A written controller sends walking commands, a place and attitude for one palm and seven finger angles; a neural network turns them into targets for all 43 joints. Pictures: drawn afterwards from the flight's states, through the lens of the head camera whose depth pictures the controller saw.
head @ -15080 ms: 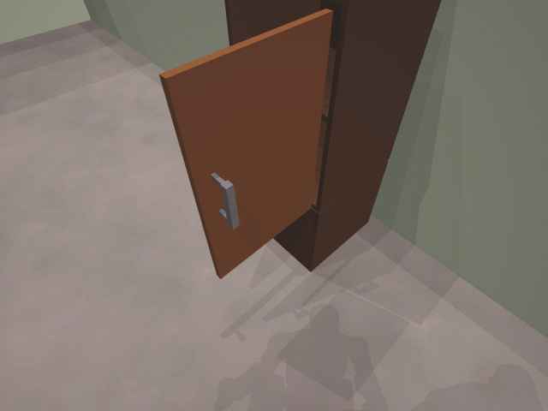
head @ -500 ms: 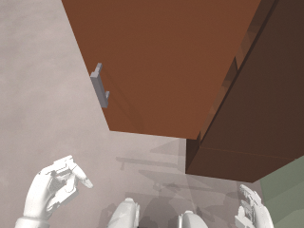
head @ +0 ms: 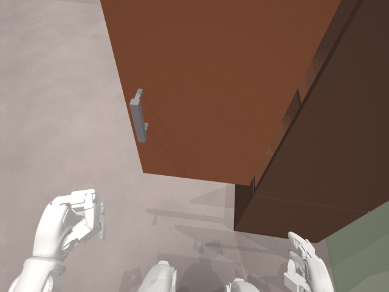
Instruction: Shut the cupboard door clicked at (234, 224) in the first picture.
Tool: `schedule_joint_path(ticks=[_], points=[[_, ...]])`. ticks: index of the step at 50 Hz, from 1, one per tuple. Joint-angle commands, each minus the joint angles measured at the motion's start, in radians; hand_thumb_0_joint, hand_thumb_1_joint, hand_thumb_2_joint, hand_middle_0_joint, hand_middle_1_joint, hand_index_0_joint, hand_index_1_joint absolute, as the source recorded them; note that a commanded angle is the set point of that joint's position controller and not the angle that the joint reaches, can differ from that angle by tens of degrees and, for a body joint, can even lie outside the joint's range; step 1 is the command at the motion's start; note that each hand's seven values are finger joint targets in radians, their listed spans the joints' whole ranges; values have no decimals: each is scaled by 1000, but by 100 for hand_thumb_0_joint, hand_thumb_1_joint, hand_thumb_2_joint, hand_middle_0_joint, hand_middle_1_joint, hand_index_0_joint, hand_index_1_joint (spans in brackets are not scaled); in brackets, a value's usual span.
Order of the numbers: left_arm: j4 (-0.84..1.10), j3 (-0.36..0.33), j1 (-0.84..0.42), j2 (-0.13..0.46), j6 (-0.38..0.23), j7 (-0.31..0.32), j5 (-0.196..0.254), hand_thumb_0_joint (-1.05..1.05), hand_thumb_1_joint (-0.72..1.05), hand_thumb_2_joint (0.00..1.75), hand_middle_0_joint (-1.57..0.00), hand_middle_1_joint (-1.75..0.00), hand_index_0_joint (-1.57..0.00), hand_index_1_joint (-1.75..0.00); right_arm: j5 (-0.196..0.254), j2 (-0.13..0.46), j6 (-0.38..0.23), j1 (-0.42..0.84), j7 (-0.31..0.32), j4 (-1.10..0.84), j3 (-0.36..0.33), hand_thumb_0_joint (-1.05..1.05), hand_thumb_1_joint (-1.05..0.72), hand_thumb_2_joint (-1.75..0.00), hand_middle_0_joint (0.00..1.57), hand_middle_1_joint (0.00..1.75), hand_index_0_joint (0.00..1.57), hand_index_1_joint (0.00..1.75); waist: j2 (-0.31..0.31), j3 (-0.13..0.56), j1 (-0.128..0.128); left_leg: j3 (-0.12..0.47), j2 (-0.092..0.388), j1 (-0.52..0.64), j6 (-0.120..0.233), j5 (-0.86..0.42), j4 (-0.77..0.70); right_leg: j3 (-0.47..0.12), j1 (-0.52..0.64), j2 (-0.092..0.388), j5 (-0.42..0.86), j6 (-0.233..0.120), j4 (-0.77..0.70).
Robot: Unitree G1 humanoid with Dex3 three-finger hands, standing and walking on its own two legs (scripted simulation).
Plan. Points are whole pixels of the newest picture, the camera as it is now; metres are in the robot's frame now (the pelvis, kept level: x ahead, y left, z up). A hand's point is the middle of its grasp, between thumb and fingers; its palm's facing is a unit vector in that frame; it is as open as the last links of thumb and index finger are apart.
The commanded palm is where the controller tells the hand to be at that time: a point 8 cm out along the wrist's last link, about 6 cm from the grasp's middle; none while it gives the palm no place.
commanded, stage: raise the hand and make a fist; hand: left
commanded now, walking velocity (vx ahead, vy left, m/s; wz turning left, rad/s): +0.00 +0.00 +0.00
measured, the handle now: (141, 116) +0.48 +0.17 +0.06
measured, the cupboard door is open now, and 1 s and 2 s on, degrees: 91 91 91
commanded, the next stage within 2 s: bring the fist close to the handle in 0.38 s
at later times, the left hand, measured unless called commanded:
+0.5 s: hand (114, 222) +0.23 +0.17 +0.05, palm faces -0.06 -1.00 -0.02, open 3.1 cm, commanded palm +0.22 +0.23 +0.06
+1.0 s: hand (129, 178) +0.31 +0.16 +0.07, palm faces -0.03 -1.00 -0.03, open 3.1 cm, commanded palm +0.29 +0.21 +0.06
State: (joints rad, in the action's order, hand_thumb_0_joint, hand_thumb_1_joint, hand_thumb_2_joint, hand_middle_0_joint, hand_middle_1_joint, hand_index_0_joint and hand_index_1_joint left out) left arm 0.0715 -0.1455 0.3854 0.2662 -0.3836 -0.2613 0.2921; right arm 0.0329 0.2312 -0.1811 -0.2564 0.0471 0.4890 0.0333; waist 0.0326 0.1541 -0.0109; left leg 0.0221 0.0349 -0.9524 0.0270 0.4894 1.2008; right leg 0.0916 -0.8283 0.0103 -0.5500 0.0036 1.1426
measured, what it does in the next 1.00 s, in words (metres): stands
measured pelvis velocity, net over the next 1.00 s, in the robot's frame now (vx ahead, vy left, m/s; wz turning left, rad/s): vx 0.01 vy -0.02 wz -0.01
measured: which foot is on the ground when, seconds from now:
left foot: down 0.00-1.00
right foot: down 0.00-1.00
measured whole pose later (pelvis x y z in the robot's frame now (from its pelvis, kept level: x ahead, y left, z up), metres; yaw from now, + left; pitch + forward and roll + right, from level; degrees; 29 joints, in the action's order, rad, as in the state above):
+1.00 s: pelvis +0.01 -0.02 +0.01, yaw +0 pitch +16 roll -2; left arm -0.18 -0.16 0.07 0.26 -0.33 -0.21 0.27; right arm 0.04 0.25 -0.14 -0.28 0.05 0.54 0.02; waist 0.04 0.17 0.03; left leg 0.01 0.04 -0.94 0.00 0.49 1.15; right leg 0.07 -0.84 0.00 -0.56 -0.01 1.13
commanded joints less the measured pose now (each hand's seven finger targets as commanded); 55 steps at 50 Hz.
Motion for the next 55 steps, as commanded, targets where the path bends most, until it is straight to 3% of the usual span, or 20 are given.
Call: schedule_joint_path(ticks=[1, 4, 6, 8, 11, 14, 18, 21, 24, 26, 30, 33, 34, 38, 39, 41, 46, 47, 51, 55], points=[[120, -46, -4, 88, -22, -6, 1, 0, 90, 90, -130, -150, -130, -150, 13, 138, -52, 57, 6, -150, -72, 0, -90, -90, 20, 30, 20, 30, 55, 136, 10, 81, -13, 218, -13, -38, -282, -19, 19, -49, 105, -43, -176], [91, -25, -6, 78, 31, -31, 3, 0, 90, 90, -130, -150, -130, -150, 22, 148, -44, 54, 8, -162, -75, 0, -90, -90, 20, 30, 20, 30, 10, 105, 20, 65, -20, 184, -9, -13, -285, -27, 38, -41, 75, -35, -208], [103, -61, -34, 112, 31, -33, 15, 0, 90, 90, -130, -150, -130, -150, 19, 152, -46, 54, 15, -166, -75, 0, -90, -90, 20, 30, 20, 30, -16, 113, 13, 59, -24, 173, -5, -36, -270, -38, 59, -41, 73, -38, -215], [158, -79, -65, 121, -6, -27, 27, 0, 90, 90, -130, -150, -130, -150, 16, 147, -53, 52, 19, -166, -77, 0, -90, -90, 20, 30, 20, 30, -5, 162, 11, 43, -26, 190, -4, -85, -245, -47, 67, -37, 96, -36, -204], [199, -117, -95, 149, -74, 0, 35, 0, 90, 90, -130, -150, -130, -150, 6, 137, -64, 50, 20, -150, -75, 0, -90, -90, 20, 30, 20, 30, 20, 184, -5, 42, -26, 192, -6, -136, -220, -53, 72, -40, 139, -44, -175], [191, -77, -72, 109, -109, 6, 25, 0, 90, 90, -130, -150, -130, -150, 7, 132, -70, 48, 11, -138, -75, 0, -90, -90, 20, 30, 20, 30, 51, 201, 6, 35, -24, 208, -7, -153, -208, -50, 46, -37, 160, -40, -159], [130, -38, -19, 85, -57, -26, 10, 0, 90, 90, -130, -150, -130, -150, 16, 140, -56, 44, 6, -138, -84, 0, -90, -90, 20, 30, 20, 30, 31, 190, 18, 27, -23, 195, -4, -160, -207, -53, 56, -35, 184, -34, -173], [111, -61, -13, 112, -6, -45, 17, 0, 90, 90, -130, -150, -130, -150, 18, 142, -44, 44, 12, -143, -87, 0, -90, -90, 20, 30, 20, 30, -4, 184, 15, 22, -28, 176, 1, -178, -198, -70, 93, -35, 208, -31, -190], [177, -82, -47, 121, -12, -35, 30, 0, 90, 90, -130, -150, -130, -150, 17, 135, -40, 50, 17, -156, -86, 0, -90, -90, 20, 30, 20, 30, -8, 210, 13, 17, -29, 192, 2, -203, -193, -68, 106, -32, 240, -26, -184], [196, -115, -116, 153, -38, -13, 32, 0, 90, 90, -130, -150, -130, -150, 11, 134, -39, 48, 24, -143, -81, 0, -90, -90, 20, 30, 20, 30, 1, 196, 14, 19, -26, 180, 2, -205, -176, -67, 93, -37, 236, -31, -173], [151, -63, -187, 101, -80, 0, 18, 0, 90, 90, -130, -150, -130, -150, 10, 133, -50, 42, 19, -125, -76, 0, -90, -90, 20, 30, 20, 30, 20, 189, 36, 21, -23, 180, -1, -178, -163, -63, 33, -35, 202, -30, -160], [94, -17, -242, 84, -51, -20, 6, 0, 90, 90, -130, -150, -130, -150, 14, 144, -47, 38, 17, -122, -74, 0, -90, -90, 20, 30, 20, 30, 23, 192, 51, 21, -23, 175, 3, -153, -163, -69, 21, -32, 180, -28, -169], [59, -34, -229, 104, -34, -25, 5, 0, 90, 90, -130, -150, -130, -150, 17, 149, -44, 32, 19, -122, -76, 0, -90, -90, 20, 30, 20, 30, 2, 187, 47, 19, -21, 164, 3, -144, -167, -75, 30, -31, 169, -27, -182], [43, -54, -336, 138, 18, -26, -2, 0, 90, 90, -130, -150, -130, -150, 21, 154, -31, 35, 22, -125, -72, 0, -90, -90, 20, 30, 20, 30, 18, 227, 39, 17, -23, 179, 5, -151, -183, -81, 60, -26, 172, -26, -193], [51, -54, -367, 134, 21, -16, -2, 0, 90, 90, -130, -150, -130, -150, 21, 153, -32, 39, 23, -125, -71, 0, -90, -90, 20, 30, 20, 30, 16, 236, 40, 18, -23, 191, 6, -153, -189, -79, 64, -26, 173, -25, -194], [49, -101, -364, 162, 22, 13, 5, 0, 90, 90, -130, -150, -130, -150, 17, 151, -27, 37, 24, -125, -72, 0, -90, -90, 20, 30, 20, 30, 16, 264, 17, 19, -23, 210, 5, -195, -196, -74, 100, -30, 220, -30, -188], [-38, -88, -437, 136, -1, 55, -11, 0, 90, 90, -130, -150, -130, -150, 13, 147, -17, 26, 14, -96, -69, 0, -90, -90, 20, 30, 20, 30, 5, 244, 30, 13, -23, 202, 1, -208, -203, -69, 95, -26, 242, -27, -187], [-73, -81, -445, 124, 0, 55, -15, 0, 90, 90, -130, -150, -130, -150, 15, 145, -13, 25, 11, -91, -72, 0, -90, -90, 20, 30, 20, 30, -22, 234, 38, 8, -21, 195, 2, -200, -201, -74, 90, -24, 241, -21, -194], [-174, -63, -491, 123, 14, 36, -32, 0, 90, 90, -130, -150, -130, -150, 17, 160, 3, 11, 6, -80, -76, 0, -90, -90, 20, 30, 20, 30, -23, 206, 45, 6, -20, 184, 3, -183, -212, -78, 82, -22, 225, -24, -208], [-174, -68, -640, 139, -1, 30, -30, 0, 90, 90, -130, -150, -130, -150, 20, 164, 9, 10, 10, -67, -80, 0, -90, -90, 20, 30, 20, 30, -3, 254, 57, 8, -18, 222, 2, -201, -214, -75, 77, -19, 246, -24, -202]])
